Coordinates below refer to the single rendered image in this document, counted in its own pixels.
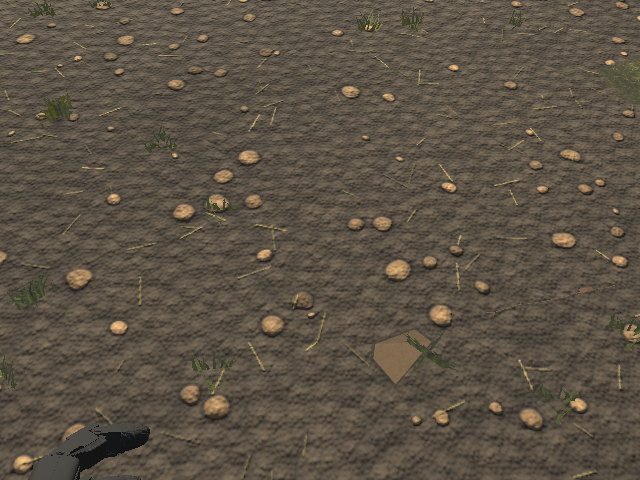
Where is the robot left hand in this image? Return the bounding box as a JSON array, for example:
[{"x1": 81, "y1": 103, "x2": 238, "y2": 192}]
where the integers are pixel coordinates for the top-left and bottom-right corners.
[{"x1": 28, "y1": 423, "x2": 150, "y2": 480}]

